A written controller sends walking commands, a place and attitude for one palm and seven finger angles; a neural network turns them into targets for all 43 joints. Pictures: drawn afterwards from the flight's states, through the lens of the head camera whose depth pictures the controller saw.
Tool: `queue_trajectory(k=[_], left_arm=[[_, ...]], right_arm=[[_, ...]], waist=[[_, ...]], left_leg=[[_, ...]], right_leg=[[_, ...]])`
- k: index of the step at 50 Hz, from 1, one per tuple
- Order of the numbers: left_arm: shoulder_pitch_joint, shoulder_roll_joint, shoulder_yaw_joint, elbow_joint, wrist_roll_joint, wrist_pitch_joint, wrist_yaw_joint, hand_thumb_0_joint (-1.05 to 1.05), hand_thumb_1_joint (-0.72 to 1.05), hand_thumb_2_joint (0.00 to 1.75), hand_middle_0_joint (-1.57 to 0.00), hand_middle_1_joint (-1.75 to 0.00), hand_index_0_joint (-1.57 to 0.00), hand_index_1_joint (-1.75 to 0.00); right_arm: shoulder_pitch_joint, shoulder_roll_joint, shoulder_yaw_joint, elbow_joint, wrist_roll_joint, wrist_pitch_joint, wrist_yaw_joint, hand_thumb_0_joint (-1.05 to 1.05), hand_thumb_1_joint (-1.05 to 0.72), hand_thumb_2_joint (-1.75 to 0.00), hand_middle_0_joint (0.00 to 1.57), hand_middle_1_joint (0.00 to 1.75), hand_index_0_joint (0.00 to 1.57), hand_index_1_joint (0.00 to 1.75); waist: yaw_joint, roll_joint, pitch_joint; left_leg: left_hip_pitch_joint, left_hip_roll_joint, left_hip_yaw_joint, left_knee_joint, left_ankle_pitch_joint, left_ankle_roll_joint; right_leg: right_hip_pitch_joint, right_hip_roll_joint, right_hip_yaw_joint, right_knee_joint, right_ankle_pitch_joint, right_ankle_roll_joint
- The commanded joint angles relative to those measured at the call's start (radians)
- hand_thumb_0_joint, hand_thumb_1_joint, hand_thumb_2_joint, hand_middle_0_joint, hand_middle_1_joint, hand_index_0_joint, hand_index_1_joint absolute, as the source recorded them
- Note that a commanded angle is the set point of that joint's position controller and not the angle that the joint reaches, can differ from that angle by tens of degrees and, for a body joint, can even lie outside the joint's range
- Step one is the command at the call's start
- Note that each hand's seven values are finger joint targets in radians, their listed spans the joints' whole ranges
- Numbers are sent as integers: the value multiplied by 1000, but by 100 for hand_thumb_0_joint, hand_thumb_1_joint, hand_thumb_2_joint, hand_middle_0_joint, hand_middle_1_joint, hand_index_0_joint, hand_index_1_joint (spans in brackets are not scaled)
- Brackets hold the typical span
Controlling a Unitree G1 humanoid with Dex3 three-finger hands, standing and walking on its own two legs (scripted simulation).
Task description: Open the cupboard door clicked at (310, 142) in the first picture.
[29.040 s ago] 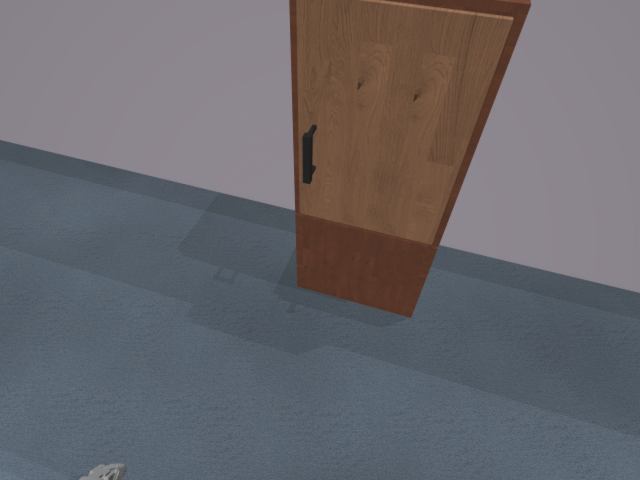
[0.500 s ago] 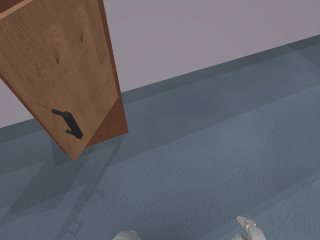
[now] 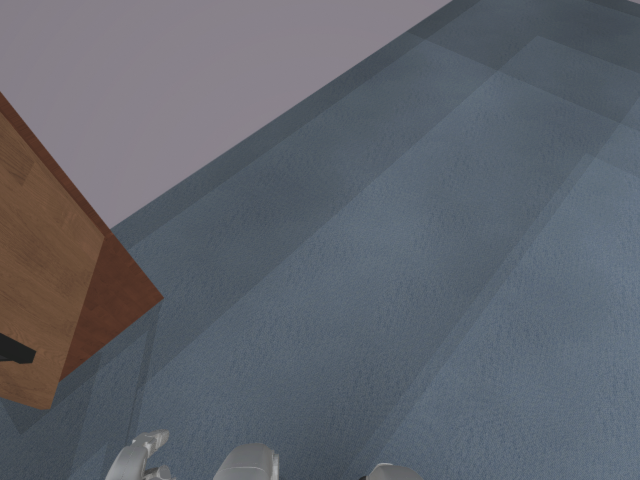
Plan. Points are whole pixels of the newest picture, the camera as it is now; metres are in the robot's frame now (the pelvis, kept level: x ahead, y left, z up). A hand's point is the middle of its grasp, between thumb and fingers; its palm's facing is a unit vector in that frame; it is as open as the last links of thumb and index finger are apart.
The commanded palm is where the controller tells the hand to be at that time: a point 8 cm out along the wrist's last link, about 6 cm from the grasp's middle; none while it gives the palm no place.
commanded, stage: walk to a spot facing it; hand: left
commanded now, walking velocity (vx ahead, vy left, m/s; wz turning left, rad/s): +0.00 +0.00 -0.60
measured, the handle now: out of the picture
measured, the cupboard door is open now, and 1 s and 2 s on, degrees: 46 46 46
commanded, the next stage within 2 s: turn to face it in 1.64 s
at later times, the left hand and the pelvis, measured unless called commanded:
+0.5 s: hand (240, 398) +0.24 +0.14 -0.15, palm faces -0.35 -0.93 -0.13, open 7.4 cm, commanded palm none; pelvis +0.08 -0.01 +0.02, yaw -19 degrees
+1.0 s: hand (321, 338) +0.33 +0.02 -0.15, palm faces -0.42 -0.88 -0.20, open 7.3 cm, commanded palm none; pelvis +0.23 -0.14 +0.02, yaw -30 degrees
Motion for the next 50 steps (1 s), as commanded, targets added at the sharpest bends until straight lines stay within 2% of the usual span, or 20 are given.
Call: queue_trajectory(k=[1,5,7,8,9,10,11,13,16,19,26,29,30,31,32,33,35,39,43,50], left_arm=[[40,189,52,-54,3,-11,20,0,90,90,-20,-30,-20,-30],[39,185,56,-48,3,-9,5,0,90,90,-20,-30,-20,-30],[-8,171,53,-56,-2,-10,-3,0,90,90,-20,-30,-20,-30],[-27,131,44,-69,-3,-9,-8,0,90,90,-20,-30,-20,-30],[-29,49,27,-101,-12,-6,-19,0,90,90,-20,-30,-20,-30],[-105,53,32,-151,-10,-18,-30,0,90,90,-20,-30,-20,-30],[-120,76,45,-131,13,-24,-41,0,90,90,-20,-30,-20,-30],[-29,60,48,-74,16,-32,-58,0,90,90,-20,-30,-20,-30],[-12,2,28,-44,9,-27,-63,0,90,90,-20,-30,-20,-30],[-63,-24,16,-43,6,-30,-64,0,90,90,-20,-30,-20,-30],[-201,-32,6,-56,1,-34,-69,0,90,90,-20,-30,-20,-30],[-47,5,19,-14,1,-44,-61,0,90,90,-20,-30,-20,-30],[119,36,32,38,2,-55,-56,0,90,90,-20,-30,-20,-30],[303,141,64,89,5,-69,-41,0,90,90,-20,-30,-20,-30],[415,252,91,116,-11,-70,-23,0,90,90,-20,-30,-20,-30],[359,261,89,107,-26,-61,-8,0,90,90,-20,-30,-20,-30],[163,138,49,60,-22,-62,1,0,90,90,-20,-30,-20,-30],[84,62,29,51,-3,-90,6,0,90,90,-20,-30,-20,-30],[158,41,33,93,-6,-110,1,0,90,90,-20,-30,-20,-30],[294,47,16,166,-10,-125,6,0,90,90,-20,-30,-20,-30]], right_arm=[[16,-29,-1,-87,1,-28,3,0,-90,-90,20,30,20,30],[53,-31,-1,-95,-4,-43,9,0,-90,-90,20,30,20,30],[145,-39,-1,-70,-6,-58,8,0,-90,-90,20,30,20,30],[227,-66,-6,-46,-9,-68,2,0,-90,-90,20,30,20,30],[309,-169,-24,-27,-30,-79,-6,0,-90,-90,20,30,20,30],[317,-221,-30,-39,-30,-86,-21,0,-90,-90,20,30,20,30],[265,-186,-20,-47,-32,-95,-10,0,-90,-90,20,30,20,30],[149,-98,9,-72,-23,-111,-7,0,-90,-90,20,30,20,30],[236,-50,25,-24,-14,-131,-14,0,-90,-90,20,30,20,30],[325,-38,25,21,-15,-136,-14,0,-90,-90,20,30,20,30],[362,-38,21,65,-28,-126,-6,0,-90,-90,20,30,20,30],[311,-76,12,61,-23,-122,1,0,-90,-90,20,30,20,30],[266,-85,11,49,-12,-122,4,0,-90,-90,20,30,20,30],[234,-50,16,24,9,-125,20,0,-90,-90,20,30,20,30],[198,11,24,-32,23,-127,16,0,-90,-90,20,30,20,30],[111,-27,12,-45,15,-116,12,0,-90,-90,20,30,20,30],[75,1,1,-21,-3,-104,16,0,-90,-90,20,30,20,30],[197,46,1,47,-20,-67,24,0,-90,-90,20,30,20,30],[95,49,-6,8,-20,-72,33,0,-90,-90,20,30,20,30],[-158,43,6,-61,-10,-103,47,0,-90,-90,20,30,20,30]], waist=[[29,-130,-182],[26,-178,-163],[-30,-162,-132],[-72,-44,-138],[-103,294,-129],[-103,287,-75],[-75,166,-24],[6,122,-34],[-3,124,-99],[-31,114,-110],[-61,163,-35],[26,138,-120],[112,92,-200],[196,-93,-316],[215,-307,-404],[193,-194,-307],[83,-94,-115],[-20,-110,-115],[1,-78,-104],[65,-94,-67]], left_leg=[[-3,-27,-3,-120,44,-5],[99,-63,23,-329,39,10],[289,-78,44,-521,105,19],[430,-20,-30,-681,35,45],[516,246,-380,-874,-260,134],[393,449,-593,-1013,-368,233],[293,415,-586,-1031,-330,221],[272,286,-293,-962,-44,155],[413,213,-41,-875,430,130],[495,225,50,-835,652,142],[442,269,168,-832,650,150],[409,270,222,-635,870,131],[318,227,259,-434,895,98],[45,159,287,-149,667,56],[-246,-6,220,189,-136,3],[-302,29,48,303,-110,28],[-248,94,-26,246,119,32],[-77,72,-3,30,222,14],[-153,57,-15,-98,286,8],[-218,15,12,-329,276,20]], right_leg=[[101,-231,284,-239,318,-173],[27,-196,361,-307,-125,-166],[-140,-149,351,-291,-330,-129],[-276,-80,298,-182,-401,-83],[-463,73,120,148,-405,-18],[-501,19,32,356,-324,12],[-462,-24,86,480,-216,10],[-423,-70,34,573,-52,25],[-432,-77,-15,568,48,42],[-446,-86,-58,488,55,40],[-281,-73,-135,134,23,-4],[-15,-4,-181,48,-34,-54],[231,27,-192,-31,23,-75],[577,-128,11,-97,-44,-138],[742,-436,546,-251,45,-258],[565,-465,600,-344,-55,-282],[222,-360,376,-396,-148,-199],[28,-232,179,-456,-72,-163],[127,-218,198,-466,-8,-175],[351,-241,201,-385,399,-189]])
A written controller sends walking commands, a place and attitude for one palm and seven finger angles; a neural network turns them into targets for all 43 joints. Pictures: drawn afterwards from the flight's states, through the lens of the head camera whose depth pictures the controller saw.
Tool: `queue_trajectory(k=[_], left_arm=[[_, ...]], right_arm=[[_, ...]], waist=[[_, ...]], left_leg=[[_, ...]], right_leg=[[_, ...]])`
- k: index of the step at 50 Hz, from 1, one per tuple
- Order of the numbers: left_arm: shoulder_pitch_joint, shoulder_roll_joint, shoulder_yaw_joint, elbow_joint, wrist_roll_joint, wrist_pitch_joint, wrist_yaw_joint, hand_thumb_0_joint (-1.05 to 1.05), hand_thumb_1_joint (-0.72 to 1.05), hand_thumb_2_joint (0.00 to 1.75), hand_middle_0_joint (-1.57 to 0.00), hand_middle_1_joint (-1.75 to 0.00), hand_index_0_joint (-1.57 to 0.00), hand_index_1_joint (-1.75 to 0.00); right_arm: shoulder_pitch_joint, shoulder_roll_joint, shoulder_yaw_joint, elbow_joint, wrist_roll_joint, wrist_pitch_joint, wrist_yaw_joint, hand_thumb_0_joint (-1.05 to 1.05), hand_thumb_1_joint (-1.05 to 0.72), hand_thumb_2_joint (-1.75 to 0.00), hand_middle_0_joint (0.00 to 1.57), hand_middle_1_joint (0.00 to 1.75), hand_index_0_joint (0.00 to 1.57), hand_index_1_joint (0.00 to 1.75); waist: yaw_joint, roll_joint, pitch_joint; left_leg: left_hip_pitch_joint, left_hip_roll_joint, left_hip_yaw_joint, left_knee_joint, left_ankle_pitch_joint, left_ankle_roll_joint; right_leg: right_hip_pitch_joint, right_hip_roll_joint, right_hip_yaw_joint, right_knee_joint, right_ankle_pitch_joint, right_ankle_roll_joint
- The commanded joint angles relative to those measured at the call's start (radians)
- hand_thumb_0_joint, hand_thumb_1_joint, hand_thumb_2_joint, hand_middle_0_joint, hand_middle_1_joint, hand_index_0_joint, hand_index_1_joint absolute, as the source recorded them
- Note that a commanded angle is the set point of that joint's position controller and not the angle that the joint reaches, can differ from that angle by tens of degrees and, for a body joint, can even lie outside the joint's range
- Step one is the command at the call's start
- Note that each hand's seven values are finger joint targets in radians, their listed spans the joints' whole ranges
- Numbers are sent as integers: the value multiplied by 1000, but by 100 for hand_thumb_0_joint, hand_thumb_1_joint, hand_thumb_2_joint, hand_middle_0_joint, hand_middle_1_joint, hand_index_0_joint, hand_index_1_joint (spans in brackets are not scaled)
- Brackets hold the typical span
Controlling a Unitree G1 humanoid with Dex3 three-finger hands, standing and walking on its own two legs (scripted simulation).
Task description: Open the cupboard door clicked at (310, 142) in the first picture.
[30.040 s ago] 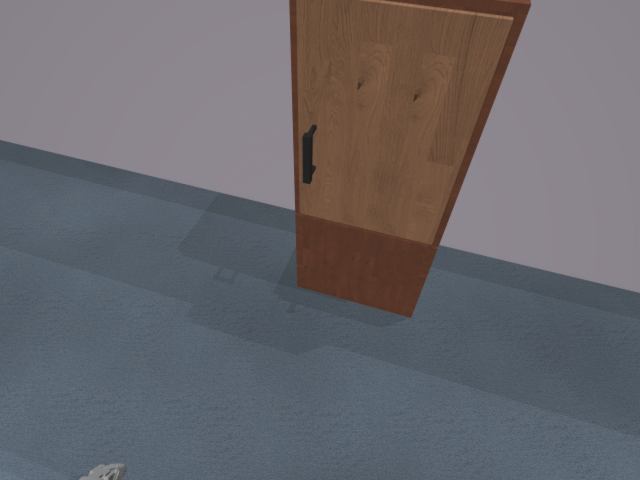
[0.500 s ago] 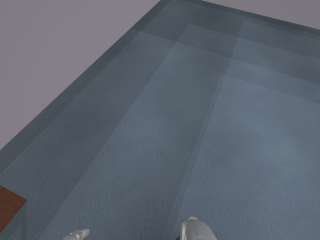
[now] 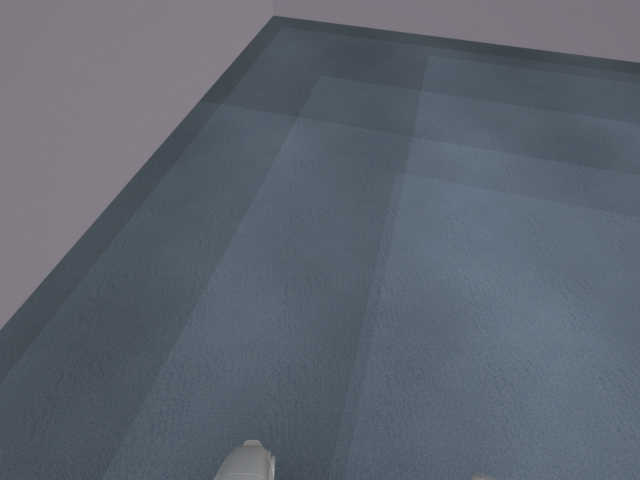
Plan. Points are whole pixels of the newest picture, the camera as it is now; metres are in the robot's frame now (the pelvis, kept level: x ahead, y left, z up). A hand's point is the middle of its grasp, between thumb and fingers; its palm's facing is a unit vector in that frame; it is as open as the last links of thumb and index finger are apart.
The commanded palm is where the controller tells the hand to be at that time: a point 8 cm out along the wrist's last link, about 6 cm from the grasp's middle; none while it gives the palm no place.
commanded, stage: walk to a spot facing it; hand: left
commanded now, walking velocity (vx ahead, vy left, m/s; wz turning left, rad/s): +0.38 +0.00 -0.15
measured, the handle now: out of the picture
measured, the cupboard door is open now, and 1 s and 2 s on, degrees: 46 46 46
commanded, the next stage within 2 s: turn to face it in 0.64 s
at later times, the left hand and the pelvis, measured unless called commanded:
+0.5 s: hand (227, 346) +0.34 +0.19 -0.17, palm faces -0.14 -0.97 -0.21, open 7.3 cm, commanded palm none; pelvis +0.23 +0.01 +0.00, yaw -9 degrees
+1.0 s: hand (286, 290) +0.48 +0.11 -0.20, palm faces -0.03 -0.99 -0.15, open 7.2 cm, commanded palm none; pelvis +0.45 -0.06 -0.02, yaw -3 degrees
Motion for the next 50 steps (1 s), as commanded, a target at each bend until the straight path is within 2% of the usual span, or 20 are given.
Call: queue_trajectory(k=[1,4,6,7,8,9,12,15,23,27,28,29,30,31,33,36,45,48,49,50], left_arm=[[120,111,14,6,-4,-23,15,0,90,90,-20,-30,-20,-30],[131,126,14,26,-2,-21,21,0,90,90,-20,-30,-20,-30],[92,128,17,25,-10,-21,21,0,90,90,-20,-30,-20,-30],[79,116,16,13,-14,-22,19,0,90,90,-20,-30,-20,-30],[116,71,10,-3,-19,-22,12,0,90,90,-20,-30,-20,-30],[76,64,3,-37,-15,-34,8,0,90,90,-20,-30,-20,-30],[-22,51,18,-33,4,-7,-4,0,90,90,-20,-30,-20,-30],[19,4,15,-26,12,32,-18,0,90,90,-20,-30,-20,-30],[-193,18,7,-92,9,42,-36,0,90,90,-20,-30,-20,-30],[-133,70,10,-73,8,30,-33,0,90,90,-20,-30,-20,-30],[14,111,20,-28,11,17,-27,0,90,90,-20,-30,-20,-30],[192,216,50,26,16,4,-12,0,90,90,-20,-30,-20,-30],[267,306,66,45,-3,7,0,0,90,90,-20,-30,-20,-30],[208,295,61,32,-11,10,9,0,90,90,-20,-30,-20,-30],[44,190,31,-15,-11,14,22,0,90,90,-20,-30,-20,-30],[-56,114,4,-30,0,-8,22,0,90,90,-20,-30,-20,-30],[-52,119,5,-5,-2,-7,32,0,90,90,-20,-30,-20,-30],[-52,145,17,-22,-6,12,37,0,90,90,-20,-30,-20,-30],[-20,139,22,-43,-15,22,38,0,90,90,-20,-30,-20,-30],[-1,96,14,-78,-31,28,33,0,90,90,-20,-30,-20,-30]], right_arm=[[-106,-52,2,-79,7,-26,7,0,-90,-90,20,30,20,30],[-113,-54,2,-68,8,-34,6,0,-90,-90,20,30,20,30],[45,-79,-4,-8,3,-42,-9,0,-90,-90,20,30,20,30],[199,-128,-15,38,-3,-49,-20,0,-90,-90,20,30,20,30],[334,-242,-45,67,-20,-53,-28,0,-90,-90,20,30,20,30],[409,-273,-41,74,-11,-43,-31,0,-90,-90,20,30,20,30],[224,-130,-5,37,-4,-53,-36,0,-90,-90,20,30,20,30],[187,-98,6,49,2,-69,-39,0,-90,-90,20,30,20,30],[300,-127,6,101,-6,-57,-26,0,-90,-90,20,30,20,30],[311,-165,8,116,-4,-45,-25,0,-90,-90,20,30,20,30],[297,-157,11,116,3,-44,-20,0,-90,-90,20,30,20,30],[293,-117,16,99,20,-50,-11,0,-90,-90,20,30,20,30],[276,-77,20,58,30,-55,-17,0,-90,-90,20,30,20,30],[202,-111,10,56,29,-50,-18,0,-90,-90,20,30,20,30],[150,-85,5,63,19,-41,-19,0,-90,-90,20,30,20,30],[256,-19,17,115,10,-5,-13,0,-90,-90,20,30,20,30],[119,-17,16,62,16,5,2,0,-90,-90,20,30,20,30],[213,-88,2,68,4,10,2,0,-90,-90,20,30,20,30],[295,-163,-15,70,-8,5,-3,0,-90,-90,20,30,20,30],[346,-260,-32,63,-9,6,-13,0,-90,-90,20,30,20,30]], waist=[[30,-94,44],[10,-86,34],[-72,-69,-21],[-135,-25,-104],[-164,181,-222],[-169,225,-231],[-74,95,8],[-11,103,11],[-47,113,67],[7,91,4],[78,27,-61],[147,-173,-199],[147,-351,-263],[140,-264,-215],[56,-104,-71],[-46,-128,-14],[-44,-152,35],[-99,-41,-40],[-126,144,-127],[-128,378,-197]], left_leg=[[-72,-26,26,-122,-18,11],[56,-67,61,-236,-39,33],[331,-122,105,-358,27,59],[599,-50,13,-393,72,98],[854,228,-341,-410,89,214],[841,389,-523,-543,154,301],[470,292,-330,-656,-19,225],[383,210,-90,-692,66,185],[399,177,78,-696,119,166],[435,169,127,-499,354,127],[361,117,162,-296,414,96],[131,29,225,11,214,53],[-83,-83,166,317,-421,24],[-129,-32,33,438,-379,39],[-106,42,-29,401,-214,38],[52,38,6,211,-141,16],[102,-34,82,-145,-19,38],[322,-74,71,-299,141,66],[480,45,-109,-355,447,142],[594,294,-455,-428,809,301]], right_leg=[[114,-322,251,-86,413,-99],[119,-317,228,-13,556,-80],[22,-258,158,156,696,-39],[-144,-221,139,350,594,-4],[-414,-102,52,663,193,44],[-520,-51,48,918,-276,47],[-581,-181,111,1024,-104,60],[-522,-209,82,875,-23,82],[-411,-188,-43,409,87,85],[-176,-122,-100,267,43,46],[42,-106,-78,210,51,20],[337,-318,191,152,5,-52],[461,-561,560,12,151,-162],[351,-553,540,-21,124,-172],[106,-488,338,-46,177,-119],[-108,-402,85,-94,305,-61],[-11,-401,-94,18,615,-7],[-39,-374,-137,293,594,51],[-164,-290,-173,520,332,107],[-368,-138,-142,816,-407,155]])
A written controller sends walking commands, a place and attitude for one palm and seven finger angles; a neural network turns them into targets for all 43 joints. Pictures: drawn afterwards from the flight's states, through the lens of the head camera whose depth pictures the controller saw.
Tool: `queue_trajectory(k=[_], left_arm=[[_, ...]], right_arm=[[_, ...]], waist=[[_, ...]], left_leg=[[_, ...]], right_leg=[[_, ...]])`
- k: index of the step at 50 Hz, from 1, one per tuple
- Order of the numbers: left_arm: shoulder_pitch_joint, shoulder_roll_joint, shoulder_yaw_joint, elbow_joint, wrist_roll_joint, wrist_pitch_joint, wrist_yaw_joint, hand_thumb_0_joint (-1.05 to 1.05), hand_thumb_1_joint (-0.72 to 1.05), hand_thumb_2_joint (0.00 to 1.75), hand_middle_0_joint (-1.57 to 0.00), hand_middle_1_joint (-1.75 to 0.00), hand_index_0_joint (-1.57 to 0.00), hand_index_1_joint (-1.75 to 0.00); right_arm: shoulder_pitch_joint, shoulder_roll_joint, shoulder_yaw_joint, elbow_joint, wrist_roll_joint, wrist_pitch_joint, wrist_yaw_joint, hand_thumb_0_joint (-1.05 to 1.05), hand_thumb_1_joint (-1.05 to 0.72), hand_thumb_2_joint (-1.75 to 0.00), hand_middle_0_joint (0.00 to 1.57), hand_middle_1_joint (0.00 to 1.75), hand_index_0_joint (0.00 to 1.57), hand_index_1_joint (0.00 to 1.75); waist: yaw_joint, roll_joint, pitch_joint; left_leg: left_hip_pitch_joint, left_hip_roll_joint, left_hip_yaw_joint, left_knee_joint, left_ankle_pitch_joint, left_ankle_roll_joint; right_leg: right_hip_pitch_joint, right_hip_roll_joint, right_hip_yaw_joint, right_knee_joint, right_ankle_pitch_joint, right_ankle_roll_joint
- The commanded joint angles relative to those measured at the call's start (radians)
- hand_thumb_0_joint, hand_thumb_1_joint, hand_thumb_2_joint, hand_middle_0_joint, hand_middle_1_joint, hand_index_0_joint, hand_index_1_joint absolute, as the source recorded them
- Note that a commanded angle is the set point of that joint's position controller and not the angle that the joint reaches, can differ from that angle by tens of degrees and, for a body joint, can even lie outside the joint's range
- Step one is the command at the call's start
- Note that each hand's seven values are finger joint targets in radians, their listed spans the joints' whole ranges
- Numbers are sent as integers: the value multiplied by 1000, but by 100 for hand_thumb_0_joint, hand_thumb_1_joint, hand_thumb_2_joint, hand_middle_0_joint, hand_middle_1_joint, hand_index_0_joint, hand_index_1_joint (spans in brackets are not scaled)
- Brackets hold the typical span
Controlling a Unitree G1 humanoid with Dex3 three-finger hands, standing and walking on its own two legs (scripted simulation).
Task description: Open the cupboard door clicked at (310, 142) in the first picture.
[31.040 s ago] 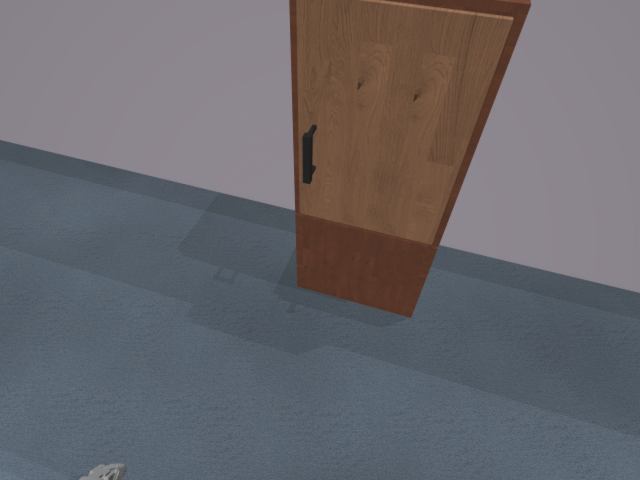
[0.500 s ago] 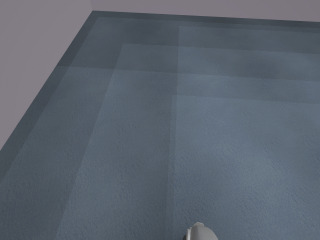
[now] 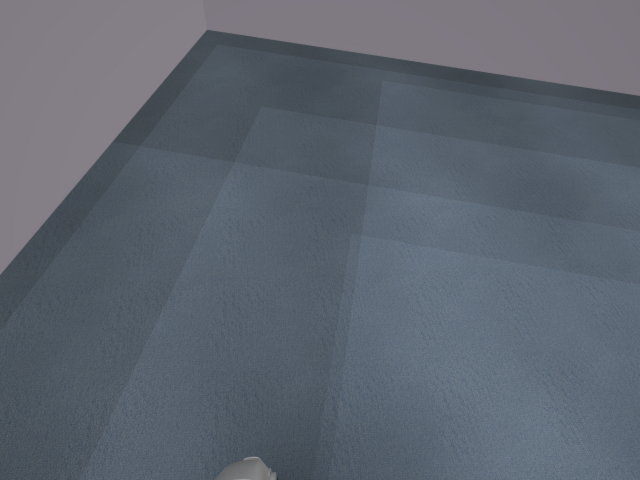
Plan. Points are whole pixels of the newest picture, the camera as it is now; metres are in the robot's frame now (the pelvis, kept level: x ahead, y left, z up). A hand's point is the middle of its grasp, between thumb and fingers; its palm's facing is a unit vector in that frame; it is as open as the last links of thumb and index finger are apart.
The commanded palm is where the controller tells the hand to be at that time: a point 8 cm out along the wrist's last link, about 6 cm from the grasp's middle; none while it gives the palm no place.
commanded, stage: turn to face it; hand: left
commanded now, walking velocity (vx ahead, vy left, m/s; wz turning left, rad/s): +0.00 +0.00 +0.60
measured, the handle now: out of the picture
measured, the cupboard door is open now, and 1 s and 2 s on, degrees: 46 46 46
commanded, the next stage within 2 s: none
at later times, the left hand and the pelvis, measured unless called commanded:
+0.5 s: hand out of the picture +0.12 +0.16 -0.13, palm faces +0.27 -0.92 -0.30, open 7.4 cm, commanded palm none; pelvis +0.06 -0.07 +0.01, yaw +16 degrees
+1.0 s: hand out of the picture +0.04 +0.15 -0.15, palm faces +0.58 -0.76 -0.27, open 7.4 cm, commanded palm none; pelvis +0.10 -0.07 +0.01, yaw +35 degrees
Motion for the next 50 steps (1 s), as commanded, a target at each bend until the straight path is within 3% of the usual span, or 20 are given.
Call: queue_trajectory(k=[1,3,7,15,18,19,20,21,22,24,26,31,36,37,38,39,40,42,44,50], left_arm=[[-8,128,30,-139,-11,14,17,0,90,90,-20,-30,-20,-30],[-78,113,37,-150,-4,21,12,0,90,90,-20,-30,-20,-30],[-31,90,43,-141,-1,45,0,0,90,90,-20,-30,-20,-30],[-84,109,43,-217,0,57,3,0,90,90,-20,-30,-20,-30],[15,140,51,-208,-2,45,6,0,90,90,-20,-30,-20,-30],[59,193,64,-208,5,37,13,0,90,90,-20,-30,-20,-30],[63,293,82,-220,22,30,21,0,90,90,-20,-30,-20,-30],[6,305,68,-244,14,36,22,0,90,90,-20,-30,-20,-30],[-47,260,64,-252,12,30,27,0,90,90,-20,-30,-20,-30],[-129,196,46,-267,9,29,29,0,90,90,-20,-30,-20,-30],[-98,192,45,-263,9,21,25,0,90,90,-20,-30,-20,-30],[40,247,57,-211,11,20,21,0,90,90,-20,-30,-20,-30],[30,274,70,-206,7,21,17,0,90,90,-20,-30,-20,-30],[11,277,71,-208,1,21,14,0,90,90,-20,-30,-20,-30],[-8,258,66,-223,-4,23,10,0,90,90,-20,-30,-20,-30],[-41,179,46,-269,-13,27,0,0,90,90,-20,-30,-20,-30],[-109,186,39,-304,0,46,9,0,90,90,-20,-30,-20,-30],[-143,171,43,-274,-2,55,16,0,90,90,-20,-30,-20,-30],[-102,171,47,-240,-1,62,4,0,90,90,-20,-30,-20,-30],[-97,151,43,-247,-3,67,-3,0,90,90,-20,-30,-20,-30]], right_arm=[[271,-270,-46,-12,-1,10,-27,0,-90,-90,20,30,20,30],[135,-231,-44,-66,-3,5,-39,0,-90,-90,20,30,20,30],[24,-201,-34,-110,-4,-5,-38,0,-90,-90,20,30,20,30],[-7,-236,-69,-150,-8,28,-20,0,-90,-90,20,30,20,30],[-73,-233,-77,-180,1,40,-17,0,-90,-90,20,30,20,30],[-83,-186,-72,-194,9,41,-12,0,-90,-90,20,30,20,30],[-86,-118,-62,-220,14,40,-6,0,-90,-90,20,30,20,30],[-109,-153,-67,-230,3,39,1,0,-90,-90,20,30,20,30],[-102,-152,-71,-210,2,53,1,0,-90,-90,20,30,20,30],[-72,-139,-63,-176,2,63,12,0,-90,-90,20,30,20,30],[-77,-117,-50,-172,8,64,18,0,-90,-90,20,30,20,30],[-168,-97,-27,-190,13,57,22,0,-90,-90,20,30,20,30],[-120,-128,-28,-186,14,46,15,0,-90,-90,20,30,20,30],[-64,-150,-35,-173,10,42,12,0,-90,-90,20,30,20,30],[11,-210,-51,-156,3,36,12,0,-90,-90,20,30,20,30],[91,-336,-85,-144,-4,30,4,0,-90,-90,20,30,20,30],[148,-358,-85,-122,7,41,-2,0,-90,-90,20,30,20,30],[74,-300,-73,-135,3,33,-29,0,-90,-90,20,30,20,30],[-18,-259,-58,-160,2,27,-32,0,-90,-90,20,30,20,30],[-59,-267,-65,-170,-3,29,-19,0,-90,-90,20,30,20,30]], waist=[[-89,256,-259],[-46,232,-172],[10,147,-171],[-6,190,-157],[50,171,-160],[73,33,-176],[82,-282,-139],[73,-234,-98],[36,-226,-83],[-13,-175,-36],[-4,-170,-69],[64,-174,-111],[29,-179,-159],[-6,-147,-183],[-51,-28,-237],[-97,317,-263],[-105,225,-248],[-73,280,-190],[-19,200,-162],[3,194,-117]], left_leg=[[396,397,-597,-241,508,257],[243,323,-545,-303,176,201],[167,205,-356,-301,172,142],[111,154,-420,-295,-23,128],[-10,96,-411,-209,-68,82],[-128,16,-351,-90,-182,27],[-293,-132,-147,175,-400,-66],[-247,-95,-158,420,-478,-59],[-231,-67,-183,562,-424,-61],[-214,-18,-154,630,-313,-80],[-177,-22,-104,515,-301,-95],[-95,-50,-16,215,-330,-92],[80,-73,25,-35,-238,-59],[195,-76,26,-134,-140,-46],[415,24,-72,-202,120,-4],[596,336,-483,-205,592,170],[534,412,-496,-200,683,244],[425,299,-410,-202,621,198],[354,220,-314,-216,530,148],[216,153,-315,-243,278,120]], right_leg=[[-411,-1,213,685,-229,37],[-509,-48,279,737,-79,49],[-427,-40,256,530,18,65],[-309,20,219,225,23,66],[-89,37,208,-51,160,56],[40,-76,315,-223,120,19],[64,-372,633,-353,90,-94],[-90,-476,628,-358,196,-164],[-153,-415,598,-337,224,-164],[-165,-314,367,-262,434,-129],[-86,-274,248,-210,632,-102],[86,-296,182,-125,929,-93],[72,-312,130,-4,976,-67],[15,-298,93,84,942,-37],[-161,-263,62,261,740,9],[-503,-104,59,504,-79,84],[-556,-90,193,591,-214,76],[-567,-90,264,621,-118,83],[-519,-74,261,592,-14,89],[-365,-15,210,310,24,88]])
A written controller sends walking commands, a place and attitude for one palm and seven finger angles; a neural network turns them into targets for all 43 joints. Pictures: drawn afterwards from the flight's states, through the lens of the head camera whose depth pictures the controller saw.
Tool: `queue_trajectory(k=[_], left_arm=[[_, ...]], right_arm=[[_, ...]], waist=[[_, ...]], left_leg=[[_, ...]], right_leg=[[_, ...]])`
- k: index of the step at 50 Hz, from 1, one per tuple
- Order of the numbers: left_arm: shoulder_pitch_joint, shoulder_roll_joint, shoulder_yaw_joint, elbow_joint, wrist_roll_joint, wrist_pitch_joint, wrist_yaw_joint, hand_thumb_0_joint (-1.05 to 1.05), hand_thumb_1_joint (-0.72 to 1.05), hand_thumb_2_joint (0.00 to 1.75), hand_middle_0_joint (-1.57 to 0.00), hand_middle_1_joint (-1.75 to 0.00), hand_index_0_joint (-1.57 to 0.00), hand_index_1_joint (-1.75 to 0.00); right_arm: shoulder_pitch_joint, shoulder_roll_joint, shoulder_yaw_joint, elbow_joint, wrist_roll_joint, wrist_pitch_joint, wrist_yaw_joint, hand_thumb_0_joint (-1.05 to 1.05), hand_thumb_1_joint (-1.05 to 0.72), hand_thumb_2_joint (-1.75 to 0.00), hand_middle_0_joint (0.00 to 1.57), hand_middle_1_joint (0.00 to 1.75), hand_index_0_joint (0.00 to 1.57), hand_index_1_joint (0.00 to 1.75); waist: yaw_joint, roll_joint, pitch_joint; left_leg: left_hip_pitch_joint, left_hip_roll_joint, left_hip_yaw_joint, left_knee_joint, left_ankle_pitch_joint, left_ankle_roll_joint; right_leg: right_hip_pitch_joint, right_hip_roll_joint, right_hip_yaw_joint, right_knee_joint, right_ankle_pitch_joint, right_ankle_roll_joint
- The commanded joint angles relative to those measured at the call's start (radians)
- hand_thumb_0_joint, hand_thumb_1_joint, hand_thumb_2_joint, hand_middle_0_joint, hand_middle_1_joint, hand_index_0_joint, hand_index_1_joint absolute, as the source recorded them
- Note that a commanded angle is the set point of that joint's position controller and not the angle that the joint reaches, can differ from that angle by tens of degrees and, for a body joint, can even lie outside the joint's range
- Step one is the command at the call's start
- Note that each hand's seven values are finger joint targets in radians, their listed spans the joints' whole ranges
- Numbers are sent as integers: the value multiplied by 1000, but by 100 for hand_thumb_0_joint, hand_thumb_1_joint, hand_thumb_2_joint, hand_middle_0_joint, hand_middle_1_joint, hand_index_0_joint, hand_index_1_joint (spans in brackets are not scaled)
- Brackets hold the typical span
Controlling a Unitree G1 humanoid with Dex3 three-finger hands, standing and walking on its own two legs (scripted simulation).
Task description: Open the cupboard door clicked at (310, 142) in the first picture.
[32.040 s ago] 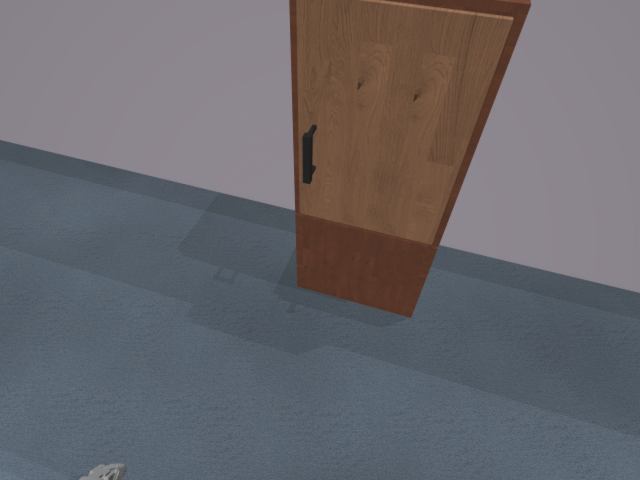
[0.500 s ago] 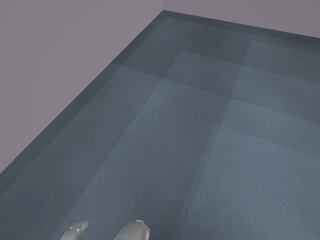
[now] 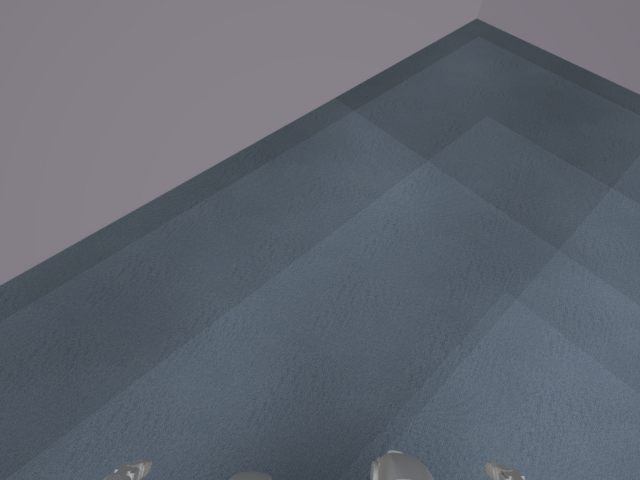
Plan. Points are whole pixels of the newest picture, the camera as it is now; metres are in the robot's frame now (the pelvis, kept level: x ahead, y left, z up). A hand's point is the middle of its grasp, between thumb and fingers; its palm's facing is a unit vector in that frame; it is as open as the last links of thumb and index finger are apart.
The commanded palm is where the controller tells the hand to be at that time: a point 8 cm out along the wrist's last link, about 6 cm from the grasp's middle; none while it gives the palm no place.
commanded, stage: turn to face it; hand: left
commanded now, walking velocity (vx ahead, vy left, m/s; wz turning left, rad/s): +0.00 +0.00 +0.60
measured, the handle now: out of the picture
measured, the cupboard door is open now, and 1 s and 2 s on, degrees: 46 46 46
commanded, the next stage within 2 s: none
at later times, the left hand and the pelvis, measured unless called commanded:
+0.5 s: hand out of the picture +0.01 +0.15 -0.17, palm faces +0.35 -0.91 -0.21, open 7.3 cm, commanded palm none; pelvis +0.01 -0.05 +0.00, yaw +20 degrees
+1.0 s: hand out of the picture +0.01 +0.13 -0.15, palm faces +0.56 -0.78 -0.29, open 7.4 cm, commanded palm none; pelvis +0.04 -0.09 +0.00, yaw +37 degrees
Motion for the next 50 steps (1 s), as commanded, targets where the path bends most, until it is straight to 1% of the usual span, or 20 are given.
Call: queue_trajectory(k=[1,4,5,6,7,12,20,24,25,26,27,29,30,33,41,42,43,44,47,50], left_arm=[[11,52,15,-89,-4,-30,2,0,90,90,-20,-30,-20,-30],[115,67,21,-75,-6,-48,3,0,90,90,-20,-30,-20,-30],[166,120,33,-67,3,-61,9,0,90,90,-20,-30,-20,-30],[183,225,53,-69,19,-70,22,0,90,90,-20,-30,-20,-30],[171,238,40,-81,11,-65,24,0,90,90,-20,-30,-20,-30],[-8,92,11,-124,8,-66,32,0,90,90,-20,-30,-20,-30],[108,145,42,-64,15,-68,31,0,90,90,-20,-30,-20,-30],[85,150,48,-55,2,-60,20,0,90,90,-20,-30,-20,-30],[77,115,44,-77,-5,-53,15,0,90,90,-20,-30,-20,-30],[18,44,18,-130,-9,-47,9,0,90,90,-20,-30,-20,-30],[-58,65,13,-159,3,-36,12,0,90,90,-20,-30,-20,-30],[-64,55,20,-118,0,-35,17,0,90,90,-20,-30,-20,-30],[-43,61,21,-98,-1,-32,11,0,90,90,-20,-30,-20,-30],[-13,55,19,-78,-4,-29,3,0,90,90,-20,-30,-20,-30],[74,57,18,-75,-11,-47,5,0,90,90,-20,-30,-20,-30],[135,99,29,-65,-5,-59,11,0,90,90,-20,-30,-20,-30],[175,205,51,-58,15,-69,24,0,90,90,-20,-30,-20,-30],[166,237,43,-65,11,-65,26,0,90,90,-20,-30,-20,-30],[24,112,16,-95,3,-66,33,0,90,90,-20,-30,-20,-30],[19,99,15,-105,8,-69,33,0,90,90,-20,-30,-20,-30]], right_arm=[[10,-230,-64,-61,-3,-6,-10,0,-90,-90,20,30,20,30],[-49,-221,-71,-82,4,4,-9,0,-90,-90,20,30,20,30],[-52,-181,-67,-93,14,3,-6,0,-90,-90,20,30,20,30],[-27,-98,-54,-118,19,0,2,0,-90,-90,20,30,20,30],[-34,-129,-57,-123,12,4,5,0,-90,-90,20,30,20,30],[4,-90,-50,-50,8,38,28,0,-90,-90,20,30,20,30],[-56,-51,-28,-63,17,17,28,0,-90,-90,20,30,20,30],[50,-95,-38,-44,13,5,23,0,-90,-90,20,30,20,30],[121,-177,-59,-31,5,-4,20,0,-90,-90,20,30,20,30],[182,-282,-84,-26,-3,-1,10,0,-90,-90,20,30,20,30],[231,-287,-84,-5,-3,4,-2,0,-90,-90,20,30,20,30],[158,-230,-69,-20,-3,-5,-24,0,-90,-90,20,30,20,30],[108,-211,-60,-35,-1,-9,-25,0,-90,-90,20,30,20,30],[73,-203,-53,-44,0,-17,-24,0,-90,-90,20,30,20,30],[-5,-214,-69,-62,3,4,-14,0,-90,-90,20,30,20,30],[-14,-183,-67,-73,12,3,-11,0,-90,-90,20,30,20,30],[-4,-110,-57,-93,21,1,-2,0,-90,-90,20,30,20,30],[-19,-120,-58,-108,14,5,1,0,-90,-90,20,30,20,30],[-12,-116,-58,-54,7,27,13,0,-90,-90,20,30,20,30],[-9,-84,-45,-40,10,34,27,0,-90,-90,20,30,20,30]], waist=[[-28,201,-157],[27,190,-178],[53,46,-192],[56,-309,-204],[61,-272,-197],[-42,-186,-106],[27,-162,-172],[-37,-97,-203],[-79,105,-240],[-119,376,-220],[-135,233,-193],[-96,298,-201],[-68,224,-197],[-38,146,-179],[9,186,-181],[39,79,-200],[53,-220,-218],[54,-269,-192],[-24,-179,-113],[-30,-182,-126]], left_leg=[[58,199,-196,-139,424,151],[-64,157,-217,-42,308,108],[-171,73,-156,83,119,47],[-348,-84,13,355,-273,-38],[-318,-46,-39,589,-382,-25],[-268,27,2,707,-120,-57],[-172,22,107,233,-207,-49],[89,14,122,-74,25,-18],[260,164,-82,-146,239,53],[330,421,-416,-182,627,215],[286,456,-399,-161,653,275],[234,344,-302,-138,680,222],[209,295,-241,-139,665,196],[181,236,-177,-144,613,165],[-9,159,-238,-54,397,111],[-110,99,-204,38,232,61],[-305,-55,-37,273,-136,-24],[-316,-57,-31,529,-388,-32],[-320,23,-49,764,-192,-48],[-265,21,19,608,-146,-65]], right_leg=[[86,48,-31,-197,22,-6],[314,76,-54,-471,184,-16],[446,-23,34,-630,256,-39],[530,-335,369,-730,397,-156],[410,-429,375,-724,462,-247],[262,-224,24,-698,450,-178],[473,-301,-47,-598,695,-216],[334,-276,-138,-428,602,-129],[137,-195,-189,-241,356,-64],[-131,-54,-171,-26,-234,3],[-164,-49,-48,83,-214,-12],[-164,-41,18,155,-104,-6],[-137,-33,26,157,-38,-4],[-73,-9,10,59,19,-1],[293,82,-57,-478,172,-18],[440,9,4,-628,274,-32],[572,-276,294,-721,414,-126],[453,-434,361,-724,533,-238],[336,-276,134,-676,560,-221],[361,-225,-19,-663,628,-181]])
